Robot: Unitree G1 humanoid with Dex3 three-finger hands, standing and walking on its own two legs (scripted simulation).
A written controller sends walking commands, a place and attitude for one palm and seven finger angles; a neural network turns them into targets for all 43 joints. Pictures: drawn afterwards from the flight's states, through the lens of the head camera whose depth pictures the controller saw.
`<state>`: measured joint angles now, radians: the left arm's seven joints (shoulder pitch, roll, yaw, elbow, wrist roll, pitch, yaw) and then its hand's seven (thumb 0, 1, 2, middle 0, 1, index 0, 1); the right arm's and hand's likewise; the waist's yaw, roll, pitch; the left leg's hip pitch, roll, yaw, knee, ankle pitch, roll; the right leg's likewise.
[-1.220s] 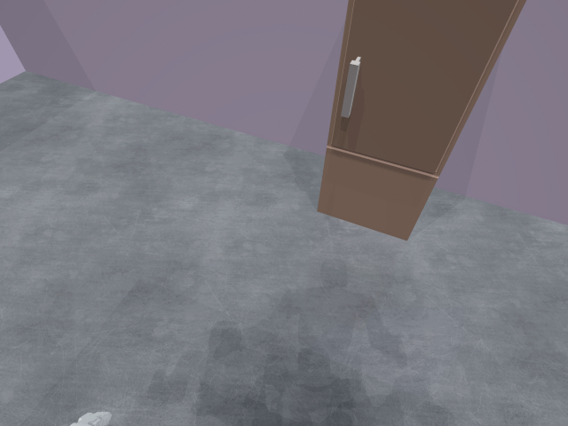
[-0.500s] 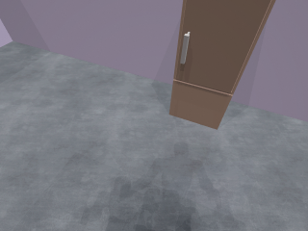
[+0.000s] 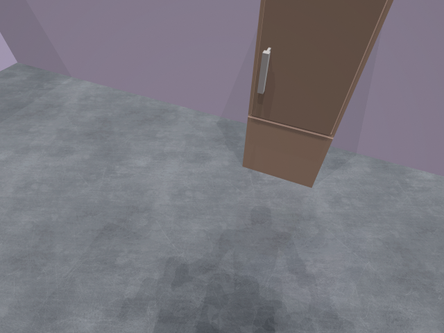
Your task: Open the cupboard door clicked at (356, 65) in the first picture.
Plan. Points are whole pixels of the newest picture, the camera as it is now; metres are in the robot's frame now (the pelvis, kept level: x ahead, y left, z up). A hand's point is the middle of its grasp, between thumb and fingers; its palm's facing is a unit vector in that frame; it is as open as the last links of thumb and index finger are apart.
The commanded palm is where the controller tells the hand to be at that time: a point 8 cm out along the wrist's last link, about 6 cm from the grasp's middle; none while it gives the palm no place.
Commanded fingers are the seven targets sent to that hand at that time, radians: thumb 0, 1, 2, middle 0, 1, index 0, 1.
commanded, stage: look at it before walking up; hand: left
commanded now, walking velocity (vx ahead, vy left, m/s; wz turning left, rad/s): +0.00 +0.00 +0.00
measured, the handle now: (264, 70) +1.12 -0.12 -0.09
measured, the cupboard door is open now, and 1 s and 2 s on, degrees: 0 0 0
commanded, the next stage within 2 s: walk to a spot facing it in 0.22 s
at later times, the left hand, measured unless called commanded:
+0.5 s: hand out of the picture +0.06 +0.23 -0.17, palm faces -0.01 -0.96 -0.28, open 7.4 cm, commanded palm none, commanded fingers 0.00 0.90 0.90 -0.20 -0.30 -0.20 -0.30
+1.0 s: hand (159, 272) +0.29 +0.17 -0.19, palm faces -0.11 -0.97 -0.21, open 7.3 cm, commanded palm none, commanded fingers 0.00 0.90 0.90 -0.20 -0.30 -0.20 -0.30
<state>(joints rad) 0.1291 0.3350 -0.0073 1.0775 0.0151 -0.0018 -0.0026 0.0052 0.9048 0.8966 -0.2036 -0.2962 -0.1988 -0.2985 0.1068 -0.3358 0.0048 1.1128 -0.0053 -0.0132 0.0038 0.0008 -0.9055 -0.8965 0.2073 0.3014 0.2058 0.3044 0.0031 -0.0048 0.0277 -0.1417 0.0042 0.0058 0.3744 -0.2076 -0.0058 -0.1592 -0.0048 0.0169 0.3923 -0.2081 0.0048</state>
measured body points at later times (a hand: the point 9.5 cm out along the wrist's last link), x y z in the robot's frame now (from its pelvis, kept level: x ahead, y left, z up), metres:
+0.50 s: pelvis +0.02 +0.00 +0.00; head +0.01 +0.01 +0.45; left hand +0.06 +0.28 -0.15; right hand +0.07 -0.27 -0.15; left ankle +0.00 +0.12 -0.74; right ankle +0.00 -0.12 -0.75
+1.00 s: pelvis +0.18 -0.01 -0.03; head +0.22 -0.01 +0.42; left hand +0.30 +0.22 -0.18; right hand -0.01 -0.18 -0.16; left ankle +0.00 +0.12 -0.74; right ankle +0.28 -0.11 -0.75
